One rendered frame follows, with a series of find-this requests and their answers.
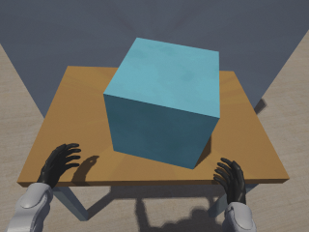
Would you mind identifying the table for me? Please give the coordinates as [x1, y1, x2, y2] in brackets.
[16, 66, 290, 221]

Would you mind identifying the robot right forearm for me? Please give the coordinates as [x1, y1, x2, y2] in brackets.
[222, 202, 257, 232]

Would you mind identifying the robot left hand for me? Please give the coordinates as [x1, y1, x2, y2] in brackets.
[37, 143, 81, 189]

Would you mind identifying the carton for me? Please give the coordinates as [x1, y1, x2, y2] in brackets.
[103, 38, 220, 170]

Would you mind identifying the robot right hand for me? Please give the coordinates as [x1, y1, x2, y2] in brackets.
[213, 158, 246, 205]

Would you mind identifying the robot left forearm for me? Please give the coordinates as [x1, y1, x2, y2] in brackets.
[4, 183, 54, 232]

